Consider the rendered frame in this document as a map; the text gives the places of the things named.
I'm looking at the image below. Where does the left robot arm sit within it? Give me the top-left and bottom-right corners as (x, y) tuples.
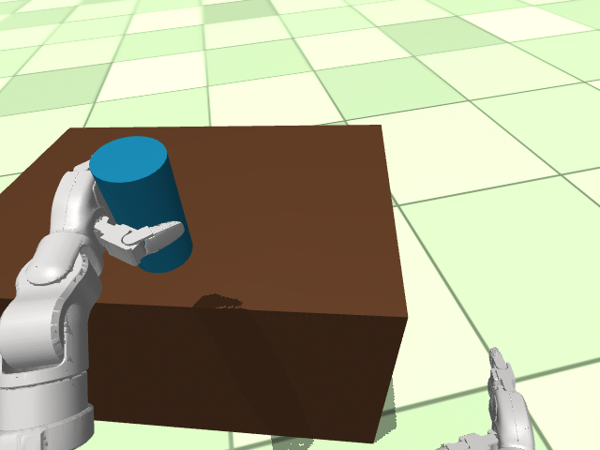
(0, 232), (104, 450)

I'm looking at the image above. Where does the left robot hand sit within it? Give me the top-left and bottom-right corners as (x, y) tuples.
(50, 159), (185, 266)

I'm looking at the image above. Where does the right robot hand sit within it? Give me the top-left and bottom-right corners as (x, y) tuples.
(435, 347), (535, 450)

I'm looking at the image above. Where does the can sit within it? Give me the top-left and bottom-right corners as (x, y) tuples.
(89, 136), (193, 273)

